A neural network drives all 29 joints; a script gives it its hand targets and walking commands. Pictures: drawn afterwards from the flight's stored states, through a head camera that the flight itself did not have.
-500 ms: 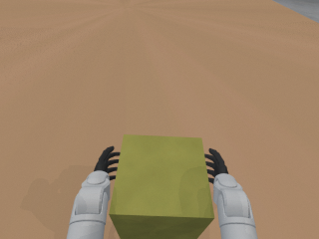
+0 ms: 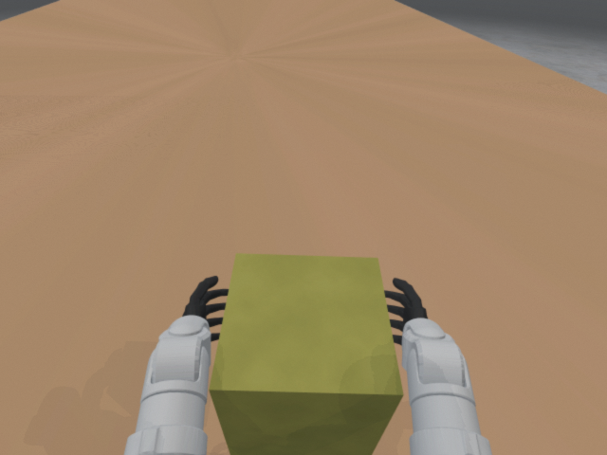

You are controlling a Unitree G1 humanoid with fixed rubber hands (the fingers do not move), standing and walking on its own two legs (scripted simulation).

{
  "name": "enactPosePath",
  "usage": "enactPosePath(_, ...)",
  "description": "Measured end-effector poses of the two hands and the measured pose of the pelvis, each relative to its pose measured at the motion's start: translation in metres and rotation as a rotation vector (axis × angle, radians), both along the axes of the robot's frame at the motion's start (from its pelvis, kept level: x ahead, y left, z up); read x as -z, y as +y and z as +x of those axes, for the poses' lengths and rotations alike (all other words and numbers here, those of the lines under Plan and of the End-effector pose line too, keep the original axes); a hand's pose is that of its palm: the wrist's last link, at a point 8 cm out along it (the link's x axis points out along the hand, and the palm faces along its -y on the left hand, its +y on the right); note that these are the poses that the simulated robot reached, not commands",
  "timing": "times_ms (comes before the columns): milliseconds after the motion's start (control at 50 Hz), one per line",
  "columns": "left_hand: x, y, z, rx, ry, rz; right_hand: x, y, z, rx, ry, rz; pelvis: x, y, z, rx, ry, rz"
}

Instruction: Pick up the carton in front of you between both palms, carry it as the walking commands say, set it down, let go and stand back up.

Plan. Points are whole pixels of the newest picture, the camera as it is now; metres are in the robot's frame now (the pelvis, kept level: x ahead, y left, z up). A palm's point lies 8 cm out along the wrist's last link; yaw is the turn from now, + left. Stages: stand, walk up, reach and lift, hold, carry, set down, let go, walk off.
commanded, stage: hold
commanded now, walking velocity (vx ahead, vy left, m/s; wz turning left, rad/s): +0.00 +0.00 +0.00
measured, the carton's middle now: (303, 360) +0.29 +0.00 -0.02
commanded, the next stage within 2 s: set down in 0.14 s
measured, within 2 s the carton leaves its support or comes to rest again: neither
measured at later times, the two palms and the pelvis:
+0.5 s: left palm (206, 314) +0.35 +0.15 +0.01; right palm (397, 317) +0.34 -0.15 +0.01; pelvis +0.02 +0.00 -0.01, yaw +0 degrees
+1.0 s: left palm (213, 362) +0.38 +0.17 -0.19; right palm (364, 359) +0.39 -0.13 -0.18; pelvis -0.02 +0.00 -0.11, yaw +2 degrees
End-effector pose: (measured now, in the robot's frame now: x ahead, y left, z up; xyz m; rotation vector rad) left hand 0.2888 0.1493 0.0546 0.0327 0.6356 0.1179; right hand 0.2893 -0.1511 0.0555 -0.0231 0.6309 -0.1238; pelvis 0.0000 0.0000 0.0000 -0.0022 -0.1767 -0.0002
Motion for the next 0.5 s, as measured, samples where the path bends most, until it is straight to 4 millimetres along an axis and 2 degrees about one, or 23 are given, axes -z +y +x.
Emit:
enactPosePath(180,-0.002,-0.002,0.010,0.001,0.000,-0.002,-0.002,-0.002,0.009,0.004,0.000,0.002,-0.001,-0.001,0.009,0.004,0.002,0.001)
enactPosePath(320,0.002,-0.001,0.026,-0.004,0.009,-0.006,0.003,0.000,0.026,0.012,0.009,0.005,-0.001,0.000,0.018,0.005,0.019,0.001)
enactPosePath(420,0.019,0.000,0.044,-0.016,0.024,-0.029,0.019,0.001,0.043,0.036,0.023,0.033,0.002,0.001,0.022,0.004,0.056,0.001)
enactPosePath(500,0.044,0.003,0.057,-0.010,0.038,-0.025,0.044,0.003,0.055,0.039,0.038,0.028,0.007,0.003,0.021,0.006,0.123,0.001)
